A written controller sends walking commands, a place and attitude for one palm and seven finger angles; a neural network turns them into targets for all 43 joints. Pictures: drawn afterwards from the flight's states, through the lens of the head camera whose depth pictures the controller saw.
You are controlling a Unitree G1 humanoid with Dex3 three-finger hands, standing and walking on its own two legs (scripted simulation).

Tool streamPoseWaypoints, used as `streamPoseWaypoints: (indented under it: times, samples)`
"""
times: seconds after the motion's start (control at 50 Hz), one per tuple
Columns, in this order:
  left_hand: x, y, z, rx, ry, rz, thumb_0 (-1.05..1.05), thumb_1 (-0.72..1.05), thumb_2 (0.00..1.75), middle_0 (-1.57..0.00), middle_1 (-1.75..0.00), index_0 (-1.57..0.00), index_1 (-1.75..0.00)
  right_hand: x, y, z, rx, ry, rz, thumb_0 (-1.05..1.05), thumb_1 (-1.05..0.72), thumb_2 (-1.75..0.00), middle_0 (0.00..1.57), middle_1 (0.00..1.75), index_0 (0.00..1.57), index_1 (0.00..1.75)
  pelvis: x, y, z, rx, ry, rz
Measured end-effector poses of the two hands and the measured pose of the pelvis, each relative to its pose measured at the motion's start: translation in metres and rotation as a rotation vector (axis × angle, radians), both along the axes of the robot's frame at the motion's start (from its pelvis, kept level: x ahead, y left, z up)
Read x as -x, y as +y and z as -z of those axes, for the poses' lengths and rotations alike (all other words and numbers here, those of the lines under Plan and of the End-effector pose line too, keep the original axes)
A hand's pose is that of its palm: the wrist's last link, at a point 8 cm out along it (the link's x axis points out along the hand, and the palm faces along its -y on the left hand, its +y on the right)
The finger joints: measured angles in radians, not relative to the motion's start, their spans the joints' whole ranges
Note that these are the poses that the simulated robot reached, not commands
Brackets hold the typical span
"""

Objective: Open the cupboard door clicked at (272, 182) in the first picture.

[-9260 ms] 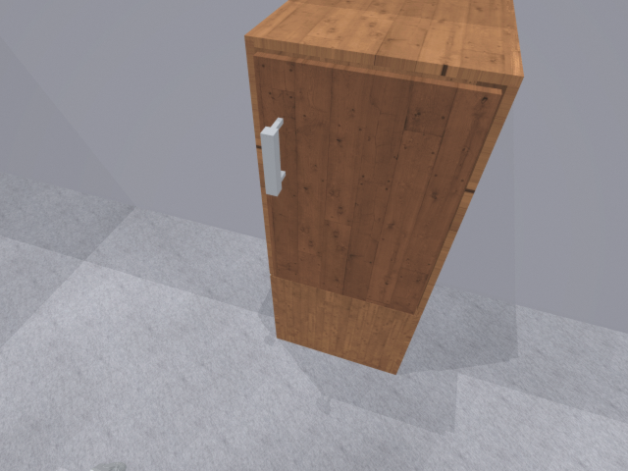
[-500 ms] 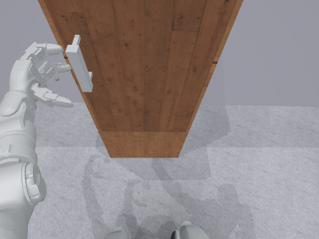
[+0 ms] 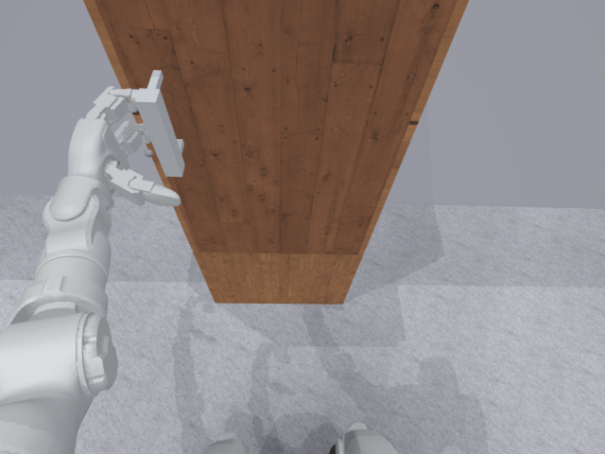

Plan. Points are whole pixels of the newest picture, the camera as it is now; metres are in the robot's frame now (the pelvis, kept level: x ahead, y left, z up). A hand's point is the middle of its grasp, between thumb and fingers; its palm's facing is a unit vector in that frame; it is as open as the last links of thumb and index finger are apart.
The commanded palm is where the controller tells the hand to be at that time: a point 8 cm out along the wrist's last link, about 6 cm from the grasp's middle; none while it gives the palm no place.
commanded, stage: slide the fingers in behind the handle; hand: left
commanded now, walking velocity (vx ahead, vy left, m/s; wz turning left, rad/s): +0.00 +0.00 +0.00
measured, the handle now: (166, 126) +0.53 +0.17 +0.10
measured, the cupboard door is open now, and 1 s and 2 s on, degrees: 0 0 2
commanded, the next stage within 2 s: close the thumb around the handle in 0.88 s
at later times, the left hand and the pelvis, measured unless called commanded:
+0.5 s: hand (178, 152) +0.48 +0.14 +0.10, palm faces -0.04 -1.00 -0.01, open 14.1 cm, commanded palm +0.45 +0.19 +0.10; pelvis +0.00 -0.01 +0.00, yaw +0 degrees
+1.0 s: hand (178, 153) +0.48 +0.14 +0.10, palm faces -0.05 -1.00 -0.01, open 14.1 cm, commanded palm +0.45 +0.19 +0.10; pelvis +0.00 -0.01 +0.00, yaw +0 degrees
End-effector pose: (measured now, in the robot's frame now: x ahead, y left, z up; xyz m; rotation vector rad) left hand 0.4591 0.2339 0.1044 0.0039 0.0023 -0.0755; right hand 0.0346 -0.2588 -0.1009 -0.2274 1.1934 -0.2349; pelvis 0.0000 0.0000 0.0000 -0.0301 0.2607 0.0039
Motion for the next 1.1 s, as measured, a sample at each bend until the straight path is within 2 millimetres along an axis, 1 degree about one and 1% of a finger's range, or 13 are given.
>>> streamPoseWaypoints:
  times: [0.08,0.18,0.26,0.36,0.46,0.68,1.02,1.1]
  samples:
    - [-0.002,-0.012,0.001,0.011,0.003,0.005,-0.01,-0.51,0.3,-0.3,-1.2,-0.3,-1.2,0.002,0.0,0.002,-0.008,0.01,0.0,0.01,-0.9,-0.9,0.2,0.3,0.21,0.3,0.0,-0.001,0.0,-0.002,0.001,0.0]
    - [-0.006,-0.019,0.004,0.001,0.013,-0.008,-0.01,-0.5,0.3,-0.3,-1.2,-0.3,-1.2,0.007,-0.003,0.002,-0.011,0.012,0.017,0.01,-0.9,-0.9,0.2,0.3,0.21,0.3,-0.001,-0.004,0.0,-0.006,0.002,0.006]
    - [-0.004,-0.026,0.0,-0.004,-0.01,-0.009,-0.01,-0.5,0.3,-0.3,-1.2,-0.3,-1.2,0.012,-0.004,0.003,-0.019,0.02,0.029,0.01,-0.9,-0.9,0.2,0.3,0.2,0.3,-0.002,-0.005,-0.001,-0.009,-0.002,0.01]
    - [-0.002,-0.034,0.001,-0.003,0.01,-0.008,-0.01,-0.5,0.3,-0.3,-1.2,-0.3,-1.2,0.015,-0.007,0.004,-0.025,0.034,0.029,0.01,-0.9,-0.9,0.2,0.3,0.2,0.3,-0.002,-0.008,-0.002,-0.011,-0.009,0.006]
    - [-0.001,-0.036,0.001,-0.003,0.01,-0.034,-0.01,-0.5,0.3,-0.29,-1.2,-0.29,-1.2,0.014,-0.011,0.004,-0.022,0.027,0.029,0.01,-0.9,-0.9,0.2,0.3,0.2,0.3,-0.001,-0.011,-0.003,-0.013,-0.012,0.006]
    - [0.0,-0.036,0.002,-0.009,0.004,-0.032,-0.01,-0.5,0.3,-0.29,-1.2,-0.27,-1.2,0.008,-0.015,0.004,-0.014,0.021,0.015,0.01,-0.9,-0.9,0.2,0.3,0.2,0.3,-0.001,-0.012,-0.002,-0.014,-0.008,-0.001]
    - [-0.001,-0.036,0.002,-0.005,0.002,-0.022,-0.01,-0.5,0.3,-0.29,-1.2,-0.28,-1.2,-0.001,-0.008,0.004,-0.022,0.008,0.005,0.01,-0.9,-0.9,0.2,0.3,0.2,0.3,-0.003,-0.009,-0.002,-0.012,-0.009,-0.002]
    - [-0.001,-0.035,0.002,-0.002,0.002,-0.019,-0.01,-0.45,0.32,-0.3,-1.21,-0.29,-1.2,-0.001,-0.006,0.004,-0.022,0.006,0.006,0.01,-0.9,-0.9,0.2,0.3,0.2,0.3,-0.003,-0.008,-0.002,-0.012,-0.009,-0.001]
